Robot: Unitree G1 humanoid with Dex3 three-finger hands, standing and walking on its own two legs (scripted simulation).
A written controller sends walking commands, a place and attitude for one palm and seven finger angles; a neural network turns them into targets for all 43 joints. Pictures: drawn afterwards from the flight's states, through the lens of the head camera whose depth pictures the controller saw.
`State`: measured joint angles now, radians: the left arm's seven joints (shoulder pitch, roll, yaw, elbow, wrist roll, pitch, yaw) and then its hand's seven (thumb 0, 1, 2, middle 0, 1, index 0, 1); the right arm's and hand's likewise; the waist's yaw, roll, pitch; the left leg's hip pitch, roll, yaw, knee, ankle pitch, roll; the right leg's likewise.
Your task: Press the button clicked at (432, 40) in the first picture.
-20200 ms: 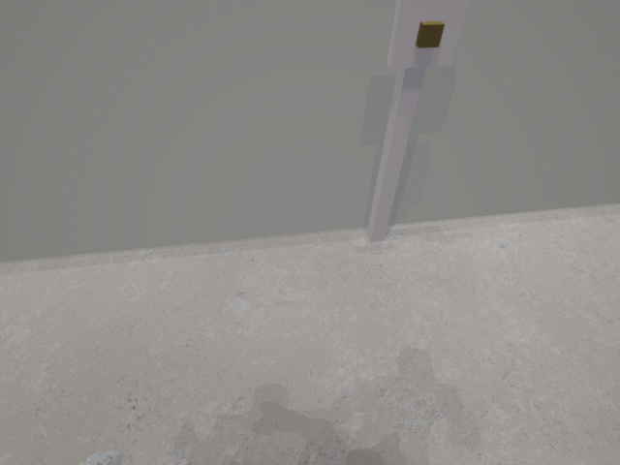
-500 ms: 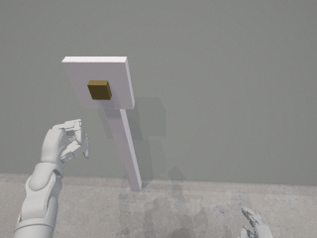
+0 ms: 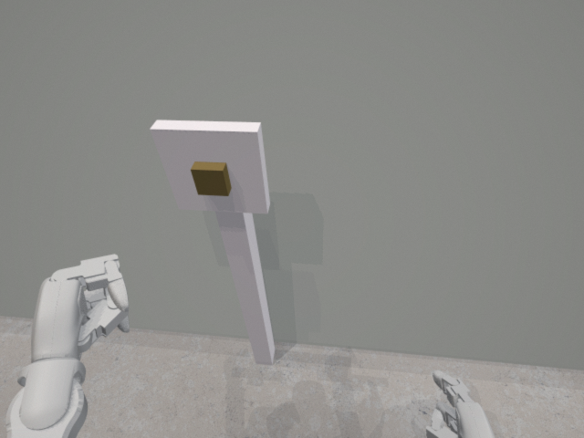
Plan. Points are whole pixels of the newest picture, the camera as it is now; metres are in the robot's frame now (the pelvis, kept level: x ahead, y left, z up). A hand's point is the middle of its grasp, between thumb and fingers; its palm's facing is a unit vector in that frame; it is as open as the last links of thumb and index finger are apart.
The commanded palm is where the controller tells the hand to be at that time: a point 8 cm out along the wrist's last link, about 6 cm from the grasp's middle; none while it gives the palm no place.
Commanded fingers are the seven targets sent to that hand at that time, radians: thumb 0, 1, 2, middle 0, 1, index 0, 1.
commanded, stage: draw the hand back to the body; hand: left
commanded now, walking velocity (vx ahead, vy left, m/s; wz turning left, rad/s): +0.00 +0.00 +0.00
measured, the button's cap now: (212, 177) +0.50 +0.20 +0.10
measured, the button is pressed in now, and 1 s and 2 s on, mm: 0 0 0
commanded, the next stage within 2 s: step back with the hand held close in 0.56 s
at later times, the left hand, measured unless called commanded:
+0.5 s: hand (71, 336) +0.17 +0.24 +0.16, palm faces +0.43 -0.81 -0.39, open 3.1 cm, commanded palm +0.12 +0.28 +0.17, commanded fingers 0.00 0.90 0.90 -1.30 -1.50 -1.30 -1.50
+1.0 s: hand (75, 343) +0.16 +0.24 +0.15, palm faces +0.30 -0.81 -0.50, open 3.1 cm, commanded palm +0.10 +0.29 +0.17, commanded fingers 0.00 0.90 0.90 -1.30 -1.50 -1.30 -1.50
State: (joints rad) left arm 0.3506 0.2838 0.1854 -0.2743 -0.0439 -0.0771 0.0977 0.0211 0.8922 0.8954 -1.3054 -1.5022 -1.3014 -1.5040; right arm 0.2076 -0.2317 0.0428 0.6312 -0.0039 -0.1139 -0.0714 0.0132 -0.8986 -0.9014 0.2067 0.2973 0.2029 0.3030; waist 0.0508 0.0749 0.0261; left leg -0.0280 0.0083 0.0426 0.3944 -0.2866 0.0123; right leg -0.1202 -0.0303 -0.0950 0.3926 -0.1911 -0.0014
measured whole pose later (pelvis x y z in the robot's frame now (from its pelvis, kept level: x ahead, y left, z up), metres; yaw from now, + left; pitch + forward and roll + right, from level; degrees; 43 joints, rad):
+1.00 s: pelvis -0.03 +0.01 +0.00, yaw +0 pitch +0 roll +0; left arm 0.63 0.37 0.34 -0.55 -0.03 -0.17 0.11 0.02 0.89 0.89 -1.31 -1.50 -1.30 -1.50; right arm 0.20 -0.24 -0.01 0.57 0.00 -0.03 -0.08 0.01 -0.90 -0.90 0.21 0.30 0.20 0.30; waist -0.01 0.04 0.02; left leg -0.21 -0.01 0.05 0.48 -0.28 0.03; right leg -0.29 -0.05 -0.08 0.45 -0.16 0.01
